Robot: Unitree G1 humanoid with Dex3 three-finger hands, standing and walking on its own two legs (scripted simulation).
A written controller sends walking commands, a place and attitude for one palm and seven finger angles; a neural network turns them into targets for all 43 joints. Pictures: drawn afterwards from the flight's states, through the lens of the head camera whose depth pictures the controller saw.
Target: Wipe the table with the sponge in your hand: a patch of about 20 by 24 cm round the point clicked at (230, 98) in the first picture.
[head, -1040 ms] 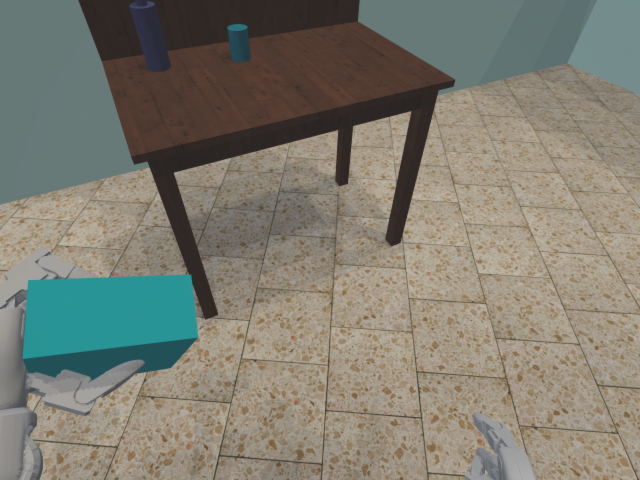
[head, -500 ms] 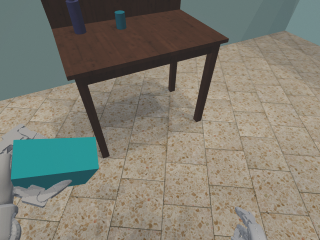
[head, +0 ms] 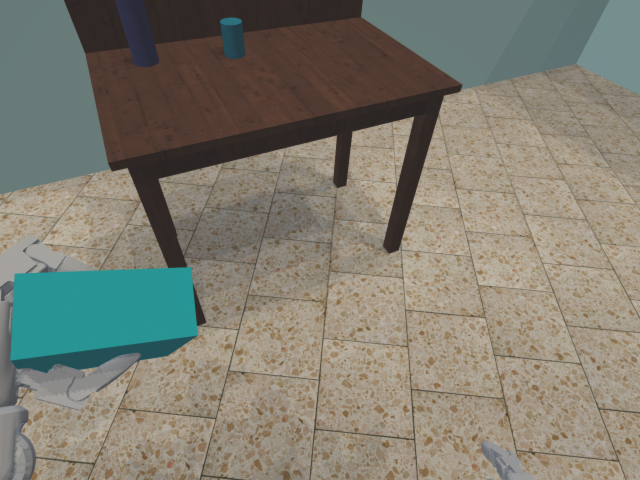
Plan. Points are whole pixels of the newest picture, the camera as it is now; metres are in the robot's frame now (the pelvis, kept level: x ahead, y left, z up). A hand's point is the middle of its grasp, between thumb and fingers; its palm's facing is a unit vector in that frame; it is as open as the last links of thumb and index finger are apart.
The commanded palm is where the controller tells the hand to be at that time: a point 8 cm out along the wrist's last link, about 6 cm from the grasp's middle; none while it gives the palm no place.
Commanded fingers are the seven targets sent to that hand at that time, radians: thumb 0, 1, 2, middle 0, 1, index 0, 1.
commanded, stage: walk to a spot facing it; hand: left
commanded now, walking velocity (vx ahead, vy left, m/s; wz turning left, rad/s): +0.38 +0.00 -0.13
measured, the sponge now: (132, 320) +0.23 +0.19 +0.15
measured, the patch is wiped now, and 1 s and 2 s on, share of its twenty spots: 0.00 0.00 0.00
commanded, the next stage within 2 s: take the last steps up to it in 0.46 s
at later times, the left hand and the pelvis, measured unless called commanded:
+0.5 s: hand (232, 202) +0.38 +0.13 +0.17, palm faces +0.31 -0.81 -0.50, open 10.0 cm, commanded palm +0.31 +0.19 +0.18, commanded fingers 0.00 0.10 1.30 -1.20 -1.60 -1.20 -1.60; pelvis +0.14 -0.08 -0.01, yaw -2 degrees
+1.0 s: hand (231, 146) +0.46 +0.14 +0.19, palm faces +0.45 -0.80 -0.41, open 10.0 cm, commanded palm +0.39 +0.19 +0.18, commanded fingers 0.00 0.10 1.30 -1.20 -1.60 -1.20 -1.60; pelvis +0.25 -0.10 +0.00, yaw +3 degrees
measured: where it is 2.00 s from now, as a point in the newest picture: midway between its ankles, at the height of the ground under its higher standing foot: (361, 427)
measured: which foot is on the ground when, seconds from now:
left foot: up 0.00-0.02, down 0.04-0.38, up 0.40-0.80, down 0.82-1.00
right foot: down 0.00-0.04, up 0.06-0.36, down 0.38-0.84, up 0.86-1.00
